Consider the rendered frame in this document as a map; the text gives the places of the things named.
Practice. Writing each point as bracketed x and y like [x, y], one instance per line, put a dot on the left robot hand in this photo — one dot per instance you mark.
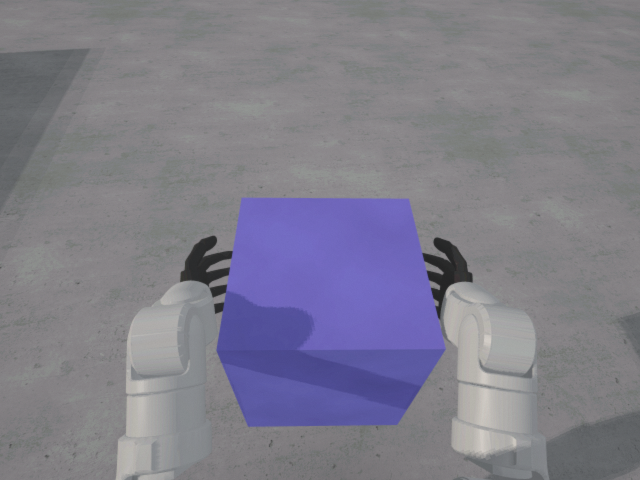
[196, 266]

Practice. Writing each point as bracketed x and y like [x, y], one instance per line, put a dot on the left robot forearm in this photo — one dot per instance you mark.
[166, 426]

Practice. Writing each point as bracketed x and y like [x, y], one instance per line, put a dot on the carton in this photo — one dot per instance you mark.
[329, 317]

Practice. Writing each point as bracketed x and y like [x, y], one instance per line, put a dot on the right robot hand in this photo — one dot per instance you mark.
[454, 272]

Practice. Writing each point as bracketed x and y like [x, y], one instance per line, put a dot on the right robot forearm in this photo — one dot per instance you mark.
[496, 424]

